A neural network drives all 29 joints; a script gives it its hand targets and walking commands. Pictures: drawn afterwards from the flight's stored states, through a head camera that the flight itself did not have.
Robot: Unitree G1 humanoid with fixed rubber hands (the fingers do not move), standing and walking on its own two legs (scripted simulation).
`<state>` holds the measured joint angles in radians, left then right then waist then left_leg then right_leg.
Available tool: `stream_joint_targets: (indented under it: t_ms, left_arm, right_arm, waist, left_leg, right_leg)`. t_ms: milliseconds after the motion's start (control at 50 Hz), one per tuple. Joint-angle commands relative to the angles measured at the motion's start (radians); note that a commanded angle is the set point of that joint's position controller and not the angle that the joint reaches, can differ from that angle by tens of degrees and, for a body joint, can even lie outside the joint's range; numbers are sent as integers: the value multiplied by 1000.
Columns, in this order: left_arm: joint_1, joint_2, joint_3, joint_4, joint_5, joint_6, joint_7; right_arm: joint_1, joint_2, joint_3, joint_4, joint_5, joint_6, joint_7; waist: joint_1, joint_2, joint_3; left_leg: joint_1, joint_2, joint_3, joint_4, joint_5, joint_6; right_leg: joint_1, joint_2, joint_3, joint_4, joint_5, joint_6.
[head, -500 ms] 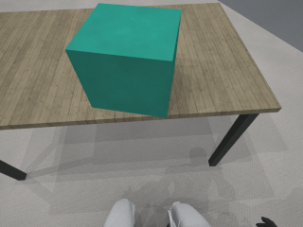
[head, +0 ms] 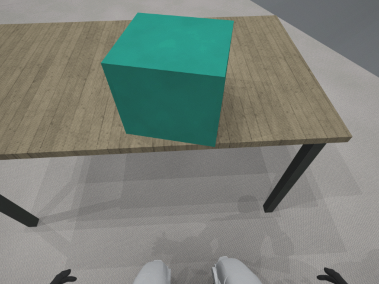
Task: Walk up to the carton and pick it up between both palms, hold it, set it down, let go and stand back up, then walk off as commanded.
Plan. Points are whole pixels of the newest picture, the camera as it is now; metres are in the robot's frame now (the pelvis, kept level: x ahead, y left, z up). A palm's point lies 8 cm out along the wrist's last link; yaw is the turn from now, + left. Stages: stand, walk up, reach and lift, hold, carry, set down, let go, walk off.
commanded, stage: walk up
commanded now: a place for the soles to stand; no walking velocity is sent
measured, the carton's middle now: (176, 80) +0.59 +0.06 +0.07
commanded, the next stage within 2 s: none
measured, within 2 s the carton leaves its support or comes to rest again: neither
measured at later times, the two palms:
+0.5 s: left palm out of the picture +0.08 +0.31 -0.09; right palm out of the picture +0.08 -0.31 -0.10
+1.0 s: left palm out of the picture +0.06 +0.40 -0.11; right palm (302, 277) +0.14 -0.21 -0.08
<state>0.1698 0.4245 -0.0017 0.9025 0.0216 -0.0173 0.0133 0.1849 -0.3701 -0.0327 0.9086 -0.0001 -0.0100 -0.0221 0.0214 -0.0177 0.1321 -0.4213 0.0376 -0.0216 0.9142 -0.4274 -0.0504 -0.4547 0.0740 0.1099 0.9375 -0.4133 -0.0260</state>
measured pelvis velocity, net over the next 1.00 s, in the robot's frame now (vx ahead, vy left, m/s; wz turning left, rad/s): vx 0.04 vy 0.09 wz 0.01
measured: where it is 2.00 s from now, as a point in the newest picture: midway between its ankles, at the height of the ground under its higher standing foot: (182, 281)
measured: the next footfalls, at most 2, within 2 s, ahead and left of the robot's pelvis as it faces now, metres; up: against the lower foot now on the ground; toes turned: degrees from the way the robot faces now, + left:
left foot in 0.88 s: +0.14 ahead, +0.18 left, +0.00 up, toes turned +2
right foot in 1.46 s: +0.27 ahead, -0.04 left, +0.00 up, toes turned +7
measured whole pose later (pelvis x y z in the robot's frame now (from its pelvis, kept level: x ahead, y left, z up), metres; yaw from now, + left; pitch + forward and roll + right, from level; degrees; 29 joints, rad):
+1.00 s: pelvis +0.04 +0.09 +0.01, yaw +1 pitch -2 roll -3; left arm 0.34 0.42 0.00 0.90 0.02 -0.03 0.00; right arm 0.20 -0.37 -0.03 0.91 0.00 -0.04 0.04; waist 0.02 0.01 0.07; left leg -0.46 0.01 0.02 0.90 -0.39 0.04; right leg -0.44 0.04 0.12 1.03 -0.53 -0.03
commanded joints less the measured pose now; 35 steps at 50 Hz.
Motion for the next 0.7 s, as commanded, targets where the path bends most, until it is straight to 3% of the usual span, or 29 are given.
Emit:
stream_joint_targets:
  t_ms: [0,40,80,120,140,160,220,260,280,320,360,380,400,420,440,460,500,540,560,580,600,620,640,660,680]
  left_arm:
    - [-59,246,85,-28,7,-17,0]
    - [-65,237,76,-20,3,-20,-3]
    - [-59,230,78,-27,8,-21,-6]
    - [-49,255,83,-26,6,-20,-6]
    - [-51,258,85,-31,3,-20,-7]
    - [-49,250,86,-37,5,-21,-8]
    - [-60,262,90,-32,2,-17,-3]
    - [-72,240,79,-38,8,-17,-6]
    - [-55,234,77,-41,4,-17,-3]
    - [-64,223,78,-44,4,-20,-5]
    - [-45,235,78,-53,-3,-23,-3]
    - [-58,237,83,-57,2,-25,-2]
    - [-41,250,81,-48,-3,-28,-2]
    - [-40,251,82,-49,-4,-28,0]
    - [-47,246,80,-45,-4,-27,1]
    - [-36,240,81,-58,-1,-26,3]
    - [-41,240,78,-49,-5,-22,-1]
    - [-53,231,78,-43,-3,-19,1]
    - [-46,234,76,-41,-6,-22,-3]
    - [146,306,115,-3,16,-47,-12]
    - [212,360,135,28,26,-57,-15]
    - [212,387,156,20,27,-63,-8]
    - [194,380,158,8,22,-75,-2]
    - [202,377,164,-2,17,-82,4]
    - [212,346,155,-6,14,-88,4]
  right_arm:
    - [-60,-253,-74,-52,-20,-19,-6]
    - [-47,-254,-67,-33,-20,-19,-8]
    - [-53,-255,-73,-36,-27,-20,-4]
    - [-46,-237,-72,-51,-28,-13,-3]
    - [-38,-247,-75,-41,-25,-13,-4]
    - [-43,-242,-75,-32,-26,-10,-2]
    - [-37,-232,-73,-31,-26,-16,-4]
    - [-21,-261,-80,-27,-26,-18,-4]
    - [-22,-264,-79,-37,-23,-19,-5]
    - [-43,-256,-72,-35,-26,-21,-4]
    - [-37,-268,-74,-28,-24,-21,-8]
    - [-43,-266,-71,-38,-17,-19,-8]
    - [-56,-252,-73,-38,-19,-16,-8]
    - [-59,-238,-65,-36,-16,-15,-4]
    - [-53,-244,-65,-34,-21,-14,-5]
    - [-43,-255,-68,-47,-18,-18,-6]
    - [-51,-261,-62,-46,-17,-16,-8]
    - [-47,-259,-67,-44,-20,-17,-6]
    - [-53,-253,-63,-56,-18,-13,-4]
    - [-34,-312,-97,-79,-40,-19,29]
    - [-72,-298,-104,-88,-50,-12,37]
    - [-64,-306,-101,-93,-53,-8,40]
    - [-90,-300,-98,-88,-53,-7,44]
    - [-35,-291,-96,-69,-47,-11,51]
    - [-32,-282,-95,-61,-51,-14,53]
  waist:
    - [-43,-9,-100]
    - [-51,-25,-96]
    - [-43,25,-119]
    - [-42,-86,-93]
    - [-44,-33,-105]
    - [-26,-58,-105]
    - [-44,-34,-95]
    - [-54,-26,-112]
    - [-52,-51,-144]
    - [-39,7,-143]
    - [-44,33,-171]
    - [-46,18,-201]
    - [-38,-54,-187]
    - [-35,-61,-188]
    - [-33,-32,-181]
    - [-40,-5,-208]
    - [-36,-7,-193]
    - [-43,12,-169]
    - [-35,-25,-168]
    - [5,22,-217]
    - [42,-115,-148]
    - [64,-113,-83]
    - [64,-68,-40]
    - [64,-42,-81]
    - [60,-65,-68]
  left_leg:
    - [68,53,-85,-243,-88,151]
    - [108,40,-61,-218,-38,141]
    - [106,53,-65,-244,-70,142]
    - [82,25,-31,-192,-64,134]
    - [81,27,-23,-190,-52,126]
    - [77,26,-14,-183,-62,121]
    - [119,24,-15,-196,-33,123]
    - [151,35,-40,-220,1,135]
    - [187,44,-50,-223,15,142]
    - [132,56,-65,-250,39,145]
    - [142,62,-58,-221,140,142]
    - [127,58,-50,-191,136,145]
    - [119,47,-28,-162,116,130]
    - [116,43,-27,-164,156,126]
    - [114,42,-14,-175,168,120]
    - [149,48,-28,-169,189,130]
    - [155,55,-37,-188,207,129]
    - [138,58,-47,-208,167,135]
    - [121,55,-41,-208,142,138]
    - [-12,8,-61,-135,-319,164]
    - [-183,-38,18,71,-326,128]
    - [-340,-13,-37,154,-265,110]
    - [-417,11,-52,184,-185,113]
    - [-414,10,-57,194,-140,110]
    - [-440,29,-65,203,-110,112]
  right_leg:
    - [-83,-143,280,-389,-95,-101]
    - [-102,-156,312,-437,-123,-96]
    - [-85,-145,277,-420,-158,-85]
    - [-89,-172,330,-470,-223,-98]
    - [-79,-179,352,-476,-228,-96]
    - [-81,-195,359,-496,-273,-96]
    - [-109,-188,364,-477,-206,-93]
    - [-108,-152,300,-442,-109,-79]
    - [-97,-140,280,-422,-67,-73]
    - [-52,-131,240,-392,-45,-66]
    - [-12,-154,251,-373,63,-73]
    - [12,-152,255,-361,91,-83]
    - [10,-170,296,-387,128,-77]
    - [23,-172,299,-397,109,-95]
    - [22,-176,303,-380,112,-105]
    - [8,-171,311,-372,134,-104]
    - [-1,-157,263,-374,147,-85]
    - [-19,-139,237,-370,102,-76]
    - [-11,-152,252,-381,85,-82]
    - [122,-193,391,-483,-444,-116]
    - [180,-288,612,-668,-718,-155]
    - [238,-354,761,-724,-780,-169]
    - [274,-384,784,-738,-750,-185]
    - [344,-365,733,-692,-628,-147]
    - [355,-347,716,-658,-572,-162]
